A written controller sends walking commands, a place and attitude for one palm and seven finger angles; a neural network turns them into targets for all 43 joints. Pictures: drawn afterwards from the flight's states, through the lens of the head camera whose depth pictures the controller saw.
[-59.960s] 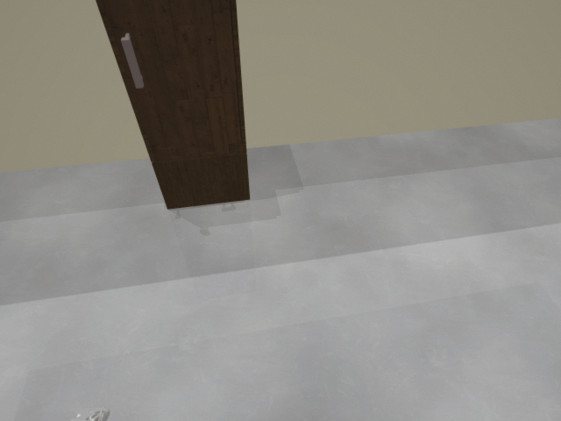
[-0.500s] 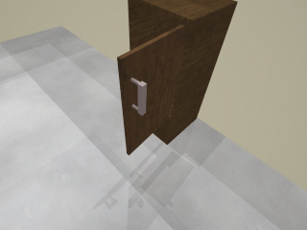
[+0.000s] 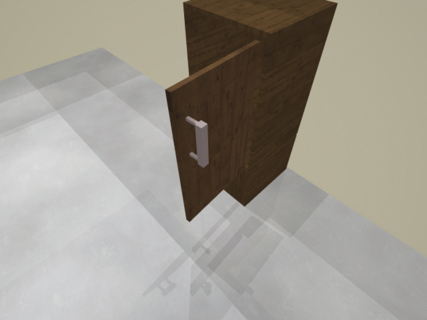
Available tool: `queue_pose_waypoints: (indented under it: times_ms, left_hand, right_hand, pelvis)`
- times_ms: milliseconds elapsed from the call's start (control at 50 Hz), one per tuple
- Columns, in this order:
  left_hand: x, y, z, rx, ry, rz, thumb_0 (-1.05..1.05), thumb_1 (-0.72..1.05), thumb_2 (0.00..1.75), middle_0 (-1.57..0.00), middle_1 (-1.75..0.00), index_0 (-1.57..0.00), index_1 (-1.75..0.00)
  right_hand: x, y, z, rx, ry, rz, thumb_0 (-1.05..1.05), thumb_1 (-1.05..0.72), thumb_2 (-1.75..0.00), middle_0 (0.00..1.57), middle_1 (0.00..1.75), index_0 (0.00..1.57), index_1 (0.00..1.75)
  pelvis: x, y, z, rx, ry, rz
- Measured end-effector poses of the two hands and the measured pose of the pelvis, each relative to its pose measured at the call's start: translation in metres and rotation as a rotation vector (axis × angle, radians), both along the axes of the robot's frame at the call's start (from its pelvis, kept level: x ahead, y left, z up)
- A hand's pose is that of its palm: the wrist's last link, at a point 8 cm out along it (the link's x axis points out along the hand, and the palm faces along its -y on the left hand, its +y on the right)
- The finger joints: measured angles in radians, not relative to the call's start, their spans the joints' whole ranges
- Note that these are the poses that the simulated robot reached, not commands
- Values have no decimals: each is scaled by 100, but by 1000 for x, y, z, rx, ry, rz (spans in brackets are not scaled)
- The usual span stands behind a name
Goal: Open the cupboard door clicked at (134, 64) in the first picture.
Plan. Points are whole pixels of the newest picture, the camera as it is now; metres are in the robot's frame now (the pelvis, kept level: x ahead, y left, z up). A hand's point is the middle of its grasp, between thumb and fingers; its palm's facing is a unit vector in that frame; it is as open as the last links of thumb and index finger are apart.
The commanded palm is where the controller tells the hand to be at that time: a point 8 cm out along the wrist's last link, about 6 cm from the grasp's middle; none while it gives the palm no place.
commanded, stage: let the arm hang, fingers relaxed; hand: left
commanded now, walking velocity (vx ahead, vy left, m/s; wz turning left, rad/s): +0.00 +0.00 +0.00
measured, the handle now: (196, 142) +0.57 +0.09 -0.02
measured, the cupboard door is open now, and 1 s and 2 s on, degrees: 95 95 95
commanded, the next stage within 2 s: look to check the result in 0.32 s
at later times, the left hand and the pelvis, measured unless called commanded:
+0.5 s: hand out of the picture -0.03 +0.14 -0.18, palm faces +0.07 -0.98 -0.17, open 7.4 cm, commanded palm none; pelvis +0.01 -0.02 +0.00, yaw +0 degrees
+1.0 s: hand out of the picture -0.02 +0.13 -0.18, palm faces +0.07 -0.98 -0.16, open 7.4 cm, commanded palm none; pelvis +0.03 -0.02 +0.00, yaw +0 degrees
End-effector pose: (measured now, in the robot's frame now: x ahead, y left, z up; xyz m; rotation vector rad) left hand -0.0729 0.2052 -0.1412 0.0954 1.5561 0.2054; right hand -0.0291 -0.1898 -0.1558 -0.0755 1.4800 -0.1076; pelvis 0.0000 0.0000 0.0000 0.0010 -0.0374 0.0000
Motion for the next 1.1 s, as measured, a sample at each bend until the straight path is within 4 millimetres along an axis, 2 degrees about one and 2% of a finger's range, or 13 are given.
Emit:
queue_pose_waypoints:
  times_ms: [140,260,700,1100]
  left_hand:
    - [40,-19,-8,-39,-107,-19,0,90,89,-20,-30,-19,-30]
    - [56,-27,-10,-53,-134,-25,0,90,89,-20,-30,-20,-30]
    - [32,-19,-2,-3,-26,-4,0,90,89,-20,-30,-19,-30]
    - [56,-27,-5,-19,-69,-15,0,90,89,-20,-30,-19,-30]
  right_hand:
    - [5,-10,2,-21,-27,-15,2,-92,-89,20,29,20,30]
    - [7,-19,5,-41,-31,-20,1,-91,-89,20,29,19,30]
    - [28,-34,5,-51,-21,0,1,-92,-89,20,29,19,30]
    - [39,-41,7,-64,-31,6,1,-92,-89,20,29,19,30]
  pelvis:
    - [4,-5,0,4,-2,-3]
    - [7,-9,0,4,0,-4]
    - [19,-18,1,7,1,-6]
    - [27,-22,1,13,4,-7]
